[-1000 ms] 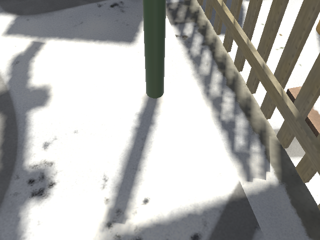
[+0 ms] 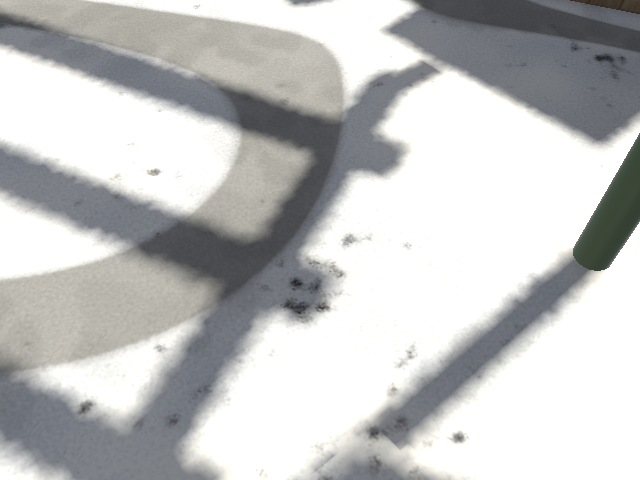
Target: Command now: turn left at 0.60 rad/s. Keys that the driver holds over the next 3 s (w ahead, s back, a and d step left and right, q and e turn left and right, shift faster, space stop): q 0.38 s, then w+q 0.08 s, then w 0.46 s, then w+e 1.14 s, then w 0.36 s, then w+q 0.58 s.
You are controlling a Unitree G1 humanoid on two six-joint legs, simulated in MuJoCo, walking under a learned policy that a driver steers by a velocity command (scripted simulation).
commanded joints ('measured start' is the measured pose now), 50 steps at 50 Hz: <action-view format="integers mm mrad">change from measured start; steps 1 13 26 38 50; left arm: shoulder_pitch -72 -94 -19 192 116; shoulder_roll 81 75 88 90 15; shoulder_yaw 15 2 -3 35 13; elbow -119 -126 -136 -2 41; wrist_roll -11 4 13 -2 2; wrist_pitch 11 38 -27 -100 -69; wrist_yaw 7 6 -3 -43 -72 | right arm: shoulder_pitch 167 144 100 -84 172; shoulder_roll -232 -194 -137 -26 -50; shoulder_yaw -68 -62 -68 -6 -10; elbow -21 -16 47 60 140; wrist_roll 1 -19 -29 -12 -21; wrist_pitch -10 -1 -25 -61 -133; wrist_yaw -32 -23 25 51 -20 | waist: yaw -87 -63 -33 46 -37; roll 181 152 -66 -114 135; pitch -91 -67 19 61 19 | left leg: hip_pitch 236 125 -402 -224 242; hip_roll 368 214 -23 53 269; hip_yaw -417 -461 -140 50 -206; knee -206 -226 496 86 -419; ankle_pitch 665 267 -83 -17 144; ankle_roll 262 201 -25 -42 89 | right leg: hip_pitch -320 -240 189 196 -328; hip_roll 45 86 -170 -116 7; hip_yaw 148 190 536 298 172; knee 360 88 -620 -624 333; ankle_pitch -97 65 -167 127 232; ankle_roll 25 27 -178 -213 -92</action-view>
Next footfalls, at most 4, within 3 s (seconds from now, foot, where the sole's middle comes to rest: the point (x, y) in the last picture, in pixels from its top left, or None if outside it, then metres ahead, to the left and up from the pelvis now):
0.42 right None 0.07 -0.10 -0.76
0.86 left None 0.12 0.17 -0.76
1.36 right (266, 467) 0.49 0.12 -0.76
1.88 left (203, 329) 0.80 0.29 -0.76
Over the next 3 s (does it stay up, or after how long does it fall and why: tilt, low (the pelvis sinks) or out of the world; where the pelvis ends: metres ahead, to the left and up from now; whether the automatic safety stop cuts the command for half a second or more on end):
stays up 1.19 0.07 -0.01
